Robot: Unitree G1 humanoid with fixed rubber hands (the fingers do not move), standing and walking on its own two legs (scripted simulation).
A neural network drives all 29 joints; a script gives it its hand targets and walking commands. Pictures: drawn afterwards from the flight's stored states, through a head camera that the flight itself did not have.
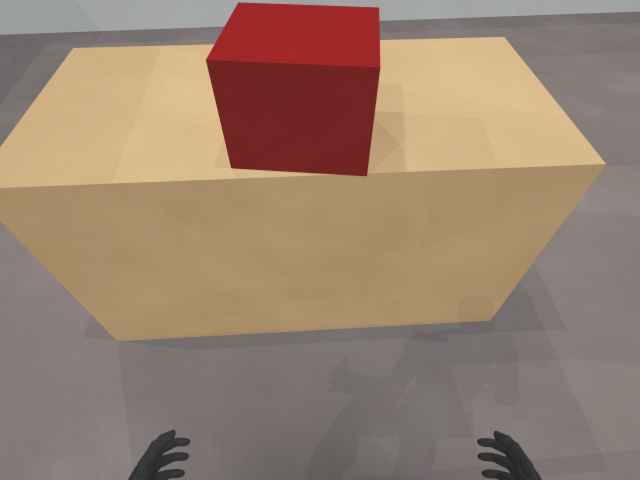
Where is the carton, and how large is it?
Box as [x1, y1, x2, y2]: [206, 2, 379, 175]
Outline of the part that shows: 238,2 206,59 231,167 366,175 379,74 378,7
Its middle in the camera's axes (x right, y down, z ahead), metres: -0.04 -0.31 +0.78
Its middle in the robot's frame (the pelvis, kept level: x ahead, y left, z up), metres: +0.79 +0.07 +0.06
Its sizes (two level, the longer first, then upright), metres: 0.281 0.239 0.226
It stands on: a pedestal, 0.70 m high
